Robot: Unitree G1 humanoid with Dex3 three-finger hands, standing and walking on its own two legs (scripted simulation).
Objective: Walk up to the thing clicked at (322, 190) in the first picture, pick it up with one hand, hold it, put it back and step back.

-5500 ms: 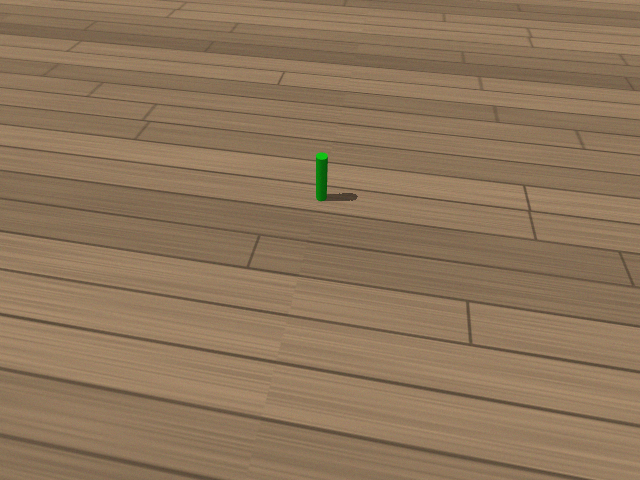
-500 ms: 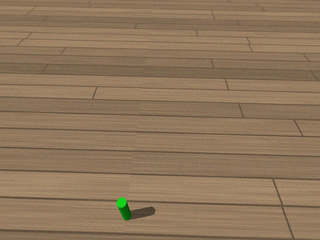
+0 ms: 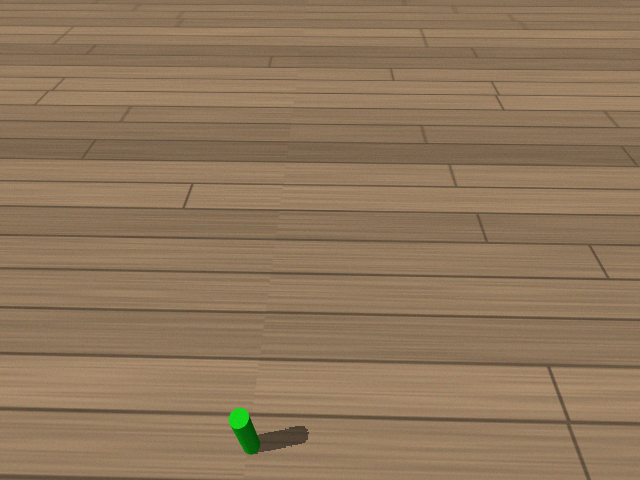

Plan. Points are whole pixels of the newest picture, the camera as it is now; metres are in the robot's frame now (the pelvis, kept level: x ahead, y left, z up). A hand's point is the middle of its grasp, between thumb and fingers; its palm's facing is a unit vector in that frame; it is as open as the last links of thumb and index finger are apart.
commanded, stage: walk up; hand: left
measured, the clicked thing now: (245, 432) +0.37 +0.22 -0.66
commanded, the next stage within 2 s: none
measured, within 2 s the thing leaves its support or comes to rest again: neither
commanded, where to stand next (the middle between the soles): +0.03 +0.01 m, yaw +0 degrees
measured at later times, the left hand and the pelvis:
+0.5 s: hand out of the picture +0.15 +0.26 -0.17, palm faces +0.02 -0.94 -0.34, open 7.4 cm; pelvis +0.07 +0.00 -0.01, yaw +1 degrees
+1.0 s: hand out of the picture +0.04 +0.24 -0.12, palm faces +0.09 -0.88 -0.46, open 7.4 cm; pelvis +0.00 -0.04 +0.00, yaw +5 degrees
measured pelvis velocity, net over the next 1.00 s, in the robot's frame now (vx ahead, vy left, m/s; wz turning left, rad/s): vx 0.00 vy -0.04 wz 0.09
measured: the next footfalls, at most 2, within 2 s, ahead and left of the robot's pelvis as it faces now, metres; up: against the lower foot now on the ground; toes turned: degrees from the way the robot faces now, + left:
left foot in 0.32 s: +0.21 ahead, +0.11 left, +0.00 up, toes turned +3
right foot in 0.68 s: +0.07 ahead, -0.13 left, +0.00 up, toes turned +0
